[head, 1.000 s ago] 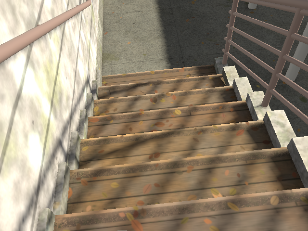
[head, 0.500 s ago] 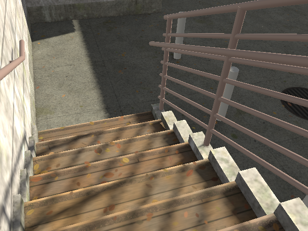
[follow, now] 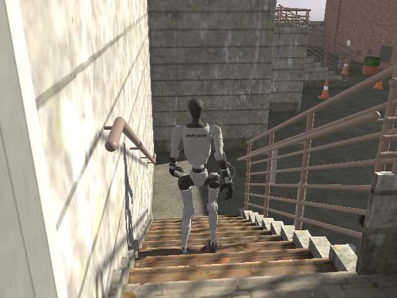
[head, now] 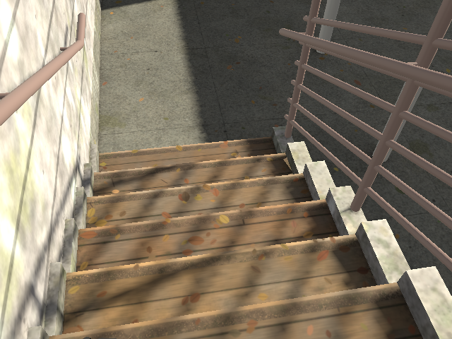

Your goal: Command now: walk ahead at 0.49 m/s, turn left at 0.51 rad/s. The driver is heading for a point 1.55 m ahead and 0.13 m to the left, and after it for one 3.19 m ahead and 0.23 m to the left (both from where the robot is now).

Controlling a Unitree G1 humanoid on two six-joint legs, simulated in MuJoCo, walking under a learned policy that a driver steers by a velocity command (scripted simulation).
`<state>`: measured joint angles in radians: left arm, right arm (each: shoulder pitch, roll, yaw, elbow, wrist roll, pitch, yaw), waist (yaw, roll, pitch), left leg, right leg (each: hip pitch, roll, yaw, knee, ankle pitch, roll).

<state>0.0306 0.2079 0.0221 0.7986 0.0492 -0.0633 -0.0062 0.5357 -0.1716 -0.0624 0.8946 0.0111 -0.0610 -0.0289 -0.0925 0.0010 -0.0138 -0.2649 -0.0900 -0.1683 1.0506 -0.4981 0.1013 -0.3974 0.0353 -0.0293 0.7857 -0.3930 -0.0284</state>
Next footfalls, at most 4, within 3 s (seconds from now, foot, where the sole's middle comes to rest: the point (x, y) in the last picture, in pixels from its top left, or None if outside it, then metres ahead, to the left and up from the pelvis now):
0.30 left None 0.24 0.07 -0.91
0.80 right None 0.59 -0.03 -1.07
1.34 left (162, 287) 0.88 0.17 -1.23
1.90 right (207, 238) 1.21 -0.04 -1.40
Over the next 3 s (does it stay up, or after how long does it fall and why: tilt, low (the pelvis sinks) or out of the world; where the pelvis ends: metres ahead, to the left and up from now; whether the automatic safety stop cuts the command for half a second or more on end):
stays up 1.51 0.03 -0.79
